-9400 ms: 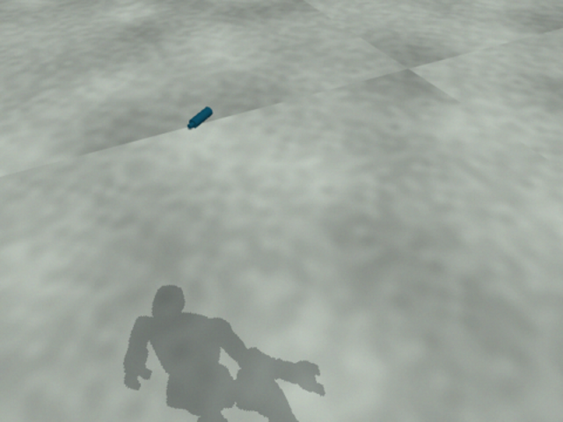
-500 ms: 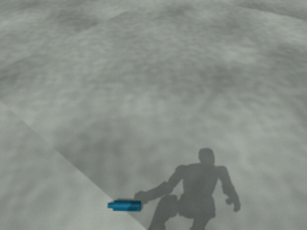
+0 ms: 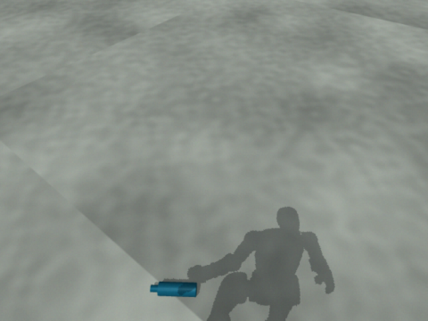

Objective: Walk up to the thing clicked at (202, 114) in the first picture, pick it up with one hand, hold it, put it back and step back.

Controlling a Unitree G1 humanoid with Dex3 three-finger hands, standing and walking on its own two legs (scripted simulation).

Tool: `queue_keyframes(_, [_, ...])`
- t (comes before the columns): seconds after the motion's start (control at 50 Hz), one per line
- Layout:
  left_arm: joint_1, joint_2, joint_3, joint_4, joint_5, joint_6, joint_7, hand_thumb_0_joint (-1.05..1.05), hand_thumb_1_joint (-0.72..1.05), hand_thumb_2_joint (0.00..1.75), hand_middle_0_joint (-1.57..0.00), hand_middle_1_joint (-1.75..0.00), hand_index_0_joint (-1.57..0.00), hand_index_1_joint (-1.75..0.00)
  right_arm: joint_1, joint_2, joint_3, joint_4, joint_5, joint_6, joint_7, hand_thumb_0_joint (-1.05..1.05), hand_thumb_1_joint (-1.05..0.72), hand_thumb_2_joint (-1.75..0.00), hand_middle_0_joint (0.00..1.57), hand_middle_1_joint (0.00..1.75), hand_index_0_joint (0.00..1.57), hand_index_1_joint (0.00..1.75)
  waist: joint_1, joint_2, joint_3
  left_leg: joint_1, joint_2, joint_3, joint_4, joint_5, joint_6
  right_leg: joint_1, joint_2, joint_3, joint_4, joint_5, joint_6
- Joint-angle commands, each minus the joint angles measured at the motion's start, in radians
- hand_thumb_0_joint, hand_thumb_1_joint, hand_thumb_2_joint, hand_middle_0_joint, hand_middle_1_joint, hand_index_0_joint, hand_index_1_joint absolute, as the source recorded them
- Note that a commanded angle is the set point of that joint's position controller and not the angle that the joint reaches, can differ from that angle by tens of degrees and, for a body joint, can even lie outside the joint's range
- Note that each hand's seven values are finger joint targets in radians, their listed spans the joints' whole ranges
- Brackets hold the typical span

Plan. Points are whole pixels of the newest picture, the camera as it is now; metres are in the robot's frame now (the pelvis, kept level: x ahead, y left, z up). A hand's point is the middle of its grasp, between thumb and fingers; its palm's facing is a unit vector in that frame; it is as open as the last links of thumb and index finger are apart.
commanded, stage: stand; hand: left
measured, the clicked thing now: (173, 289) +0.39 +0.21 -0.75
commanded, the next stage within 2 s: walk up in 0.64 s
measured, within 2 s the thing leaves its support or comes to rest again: neither
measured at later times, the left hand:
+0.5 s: hand out of the picture +0.07 +0.25 -0.16, palm faces -0.03 -0.94 -0.34, open 7.4 cm
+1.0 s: hand out of the picture +0.06 +0.24 -0.16, palm faces -0.03 -0.94 -0.33, open 7.4 cm
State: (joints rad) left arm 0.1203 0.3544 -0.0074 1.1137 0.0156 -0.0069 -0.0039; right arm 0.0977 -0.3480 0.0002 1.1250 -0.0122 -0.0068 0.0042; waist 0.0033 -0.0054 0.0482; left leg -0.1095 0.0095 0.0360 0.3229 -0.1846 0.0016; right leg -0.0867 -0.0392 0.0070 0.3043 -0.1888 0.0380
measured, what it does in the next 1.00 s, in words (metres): stands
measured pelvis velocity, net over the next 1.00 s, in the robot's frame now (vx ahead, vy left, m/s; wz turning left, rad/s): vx -0.02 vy -0.01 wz -0.01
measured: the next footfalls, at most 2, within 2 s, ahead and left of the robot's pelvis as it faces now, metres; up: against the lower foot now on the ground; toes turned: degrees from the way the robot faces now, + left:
none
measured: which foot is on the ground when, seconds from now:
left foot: down 0.00-1.00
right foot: down 0.00-1.00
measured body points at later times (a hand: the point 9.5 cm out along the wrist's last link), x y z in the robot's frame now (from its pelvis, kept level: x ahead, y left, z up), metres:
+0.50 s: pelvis +0.00 +0.00 +0.00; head +0.01 +0.00 +0.45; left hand +0.07 +0.30 -0.13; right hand +0.08 -0.30 -0.13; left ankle -0.01 +0.12 -0.75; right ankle -0.01 -0.14 -0.75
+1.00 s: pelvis -0.02 -0.01 +0.00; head +0.00 +0.00 +0.45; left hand +0.06 +0.29 -0.14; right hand +0.07 -0.32 -0.13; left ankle -0.01 +0.12 -0.75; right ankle -0.01 -0.14 -0.75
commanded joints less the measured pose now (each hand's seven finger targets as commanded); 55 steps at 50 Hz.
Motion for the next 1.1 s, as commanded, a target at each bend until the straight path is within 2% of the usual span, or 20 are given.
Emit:
queue_keyframes(0.0, [-0.030,0.211,0.045,-0.052,-0.001,-0.019,0.013,0.00,0.90,0.90,-0.20,-0.30,-0.20,-0.30,-0.036,-0.219,-0.045,-0.057,0.004,-0.026,-0.011,0.00,-0.90,-0.90,0.20,0.30,0.20,0.30,-0.003,0.002,-0.085,0.042,0.131,-0.102,-0.041,0.202,0.019,-0.003,-0.102,0.063,-0.037,0.171,-0.047])
queue_keyframes(0.08, [-0.028,0.208,0.043,-0.053,-0.004,-0.020,0.014,0.00,0.90,0.90,-0.20,-0.30,-0.20,-0.30,-0.040,-0.217,-0.045,-0.057,0.004,-0.027,-0.011,0.00,-0.90,-0.90,0.20,0.30,0.20,0.30,-0.003,0.007,-0.090,0.050,0.132,-0.102,-0.038,0.221,0.017,-0.004,-0.102,0.061,-0.032,0.184,-0.048])
queue_keyframes(0.22, [-0.029,0.208,0.044,-0.053,-0.002,-0.019,0.014,0.00,0.90,0.90,-0.20,-0.30,-0.20,-0.30,-0.031,-0.214,-0.043,-0.055,0.004,-0.025,-0.011,0.00,-0.90,-0.90,0.20,0.30,0.20,0.30,-0.007,0.009,-0.070,0.027,0.124,-0.100,-0.047,0.173,0.015,-0.003,-0.103,0.065,-0.041,0.164,-0.048])
queue_keyframes(0.34, [-0.025,0.206,0.044,-0.052,-0.005,-0.021,0.015,0.00,0.90,0.90,-0.20,-0.30,-0.20,-0.30,-0.032,-0.215,-0.045,-0.057,0.005,-0.026,-0.011,0.00,-0.90,-0.90,0.20,0.30,0.20,0.30,-0.005,0.003,-0.078,0.045,0.127,-0.101,-0.040,0.224,0.018,-0.002,-0.101,0.062,-0.033,0.191,-0.048])
queue_keyframes(0.6, [-0.021,0.208,0.046,-0.056,-0.001,-0.019,0.015,0.00,0.90,0.90,-0.20,-0.30,-0.20,-0.30,-0.032,-0.215,-0.046,-0.062,0.004,-0.023,-0.012,0.00,-0.90,-0.90,0.20,0.30,0.20,0.30,-0.003,0.003,-0.064,0.033,0.126,-0.101,-0.041,0.178,0.020,-0.010,-0.101,0.061,-0.045,0.159,-0.050])
queue_keyframes(0.62, [-0.042,0.223,0.061,-0.058,-0.009,-0.007,0.012,0.00,0.90,0.90,-0.20,-0.30,-0.20,-0.30,-0.045,-0.232,-0.057,-0.069,0.012,-0.027,-0.013,0.00,-0.90,-0.90,0.20,0.30,0.20,0.30,-0.011,-0.022,-0.047,0.040,0.133,-0.113,-0.043,0.249,0.024,-0.030,-0.080,0.053,-0.014,0.236,-0.051])
queue_keyframes(0.68, [-0.031,0.214,0.063,-0.065,-0.009,0.000,0.011,0.00,0.90,0.90,-0.20,-0.30,-0.20,-0.30,-0.040,-0.237,-0.063,-0.074,0.013,-0.027,-0.016,0.00,-0.90,-0.90,0.20,0.30,0.20,0.30,-0.007,0.002,-0.088,0.057,0.141,-0.101,-0.021,0.294,0.034,-0.007,-0.078,0.040,0.002,0.254,-0.052])
queue_keyframes(0.72, [-0.024,0.206,0.060,-0.067,-0.009,0.002,0.010,0.00,0.90,0.90,-0.20,-0.30,-0.20,-0.30,-0.046,-0.233,-0.063,-0.078,0.014,-0.025,-0.016,0.00,-0.90,-0.90,0.20,0.30,0.20,0.30,-0.004,0.010,-0.111,0.067,0.142,-0.097,-0.021,0.267,0.037,0.000,-0.080,0.046,0.001,0.241,-0.052])
queue_keyframes(0.86, [-0.028,0.211,0.067,-0.066,-0.005,0.009,0.006,0.00,0.90,0.90,-0.20,-0.30,-0.20,-0.30,-0.063,-0.229,-0.066,-0.084,0.009,-0.017,-0.015,0.00,-0.90,-0.90,0.20,0.30,0.20,0.30,-0.002,0.031,-0.065,-0.007,0.136,-0.112,-0.049,0.083,0.036,-0.022,-0.071,0.061,-0.003,0.141,-0.059])
queue_keyframes(1.08, [-0.034,0.215,0.076,-0.073,0.002,0.006,-0.001,0.00,0.90,0.90,-0.20,-0.30,-0.20,-0.30,-0.053,-0.227,-0.066,-0.086,0.005,-0.017,-0.009,0.00,-0.90,-0.90,0.20,0.30,0.20,0.30,-0.008,0.008,-0.064,-0.006,0.126,-0.102,-0.038,0.004,0.032,-0.062,-0.075,0.089,-0.029,0.081,-0.066])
